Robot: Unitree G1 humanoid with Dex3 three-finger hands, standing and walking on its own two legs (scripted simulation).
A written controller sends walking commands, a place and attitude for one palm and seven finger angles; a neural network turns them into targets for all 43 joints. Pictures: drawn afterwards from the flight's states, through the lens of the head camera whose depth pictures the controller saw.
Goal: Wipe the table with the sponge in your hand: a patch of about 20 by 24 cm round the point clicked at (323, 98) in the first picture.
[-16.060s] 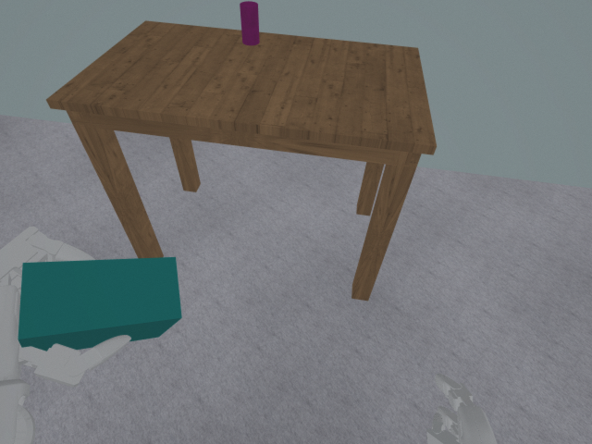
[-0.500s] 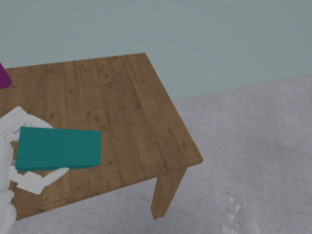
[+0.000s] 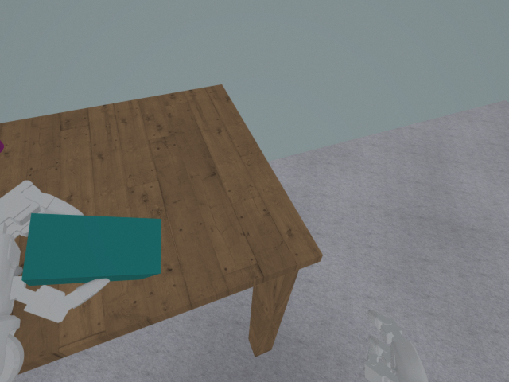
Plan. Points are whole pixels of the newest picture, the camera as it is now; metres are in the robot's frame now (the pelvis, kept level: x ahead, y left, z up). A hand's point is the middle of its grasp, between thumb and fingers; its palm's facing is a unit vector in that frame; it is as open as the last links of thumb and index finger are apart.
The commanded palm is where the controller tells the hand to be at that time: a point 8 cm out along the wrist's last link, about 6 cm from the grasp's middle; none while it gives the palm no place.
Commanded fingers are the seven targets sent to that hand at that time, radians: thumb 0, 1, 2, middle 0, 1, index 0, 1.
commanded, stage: come to a stop and stand still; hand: left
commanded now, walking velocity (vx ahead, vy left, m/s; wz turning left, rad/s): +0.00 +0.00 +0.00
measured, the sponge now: (114, 252) +0.24 +0.20 +0.13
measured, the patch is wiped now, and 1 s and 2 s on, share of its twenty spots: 0.00 0.00 0.00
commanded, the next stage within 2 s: look again from close up in 0.64 s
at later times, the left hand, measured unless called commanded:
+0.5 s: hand (65, 251) +0.23 +0.24 +0.15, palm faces +0.36 -0.86 -0.36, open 10.3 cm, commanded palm +0.17 +0.27 +0.18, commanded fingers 0.00 0.10 1.30 -1.20 -1.60 -1.20 -1.60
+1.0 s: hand (55, 262) +0.21 +0.25 +0.15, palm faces +0.38 -0.86 -0.35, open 10.3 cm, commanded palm +0.15 +0.28 +0.18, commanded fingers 0.00 0.10 1.30 -1.20 -1.60 -1.20 -1.60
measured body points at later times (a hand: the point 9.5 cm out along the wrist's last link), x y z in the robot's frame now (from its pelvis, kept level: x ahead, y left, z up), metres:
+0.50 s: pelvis +0.01 -0.01 +0.00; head +0.03 +0.02 +0.45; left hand +0.20 +0.29 +0.17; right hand +0.21 -0.22 -0.05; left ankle +0.01 +0.07 -0.74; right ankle +0.02 -0.13 -0.74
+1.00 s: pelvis +0.00 +0.00 +0.00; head +0.02 +0.02 +0.45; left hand +0.19 +0.29 +0.17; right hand +0.18 -0.22 -0.06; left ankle +0.01 +0.07 -0.74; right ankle +0.02 -0.13 -0.74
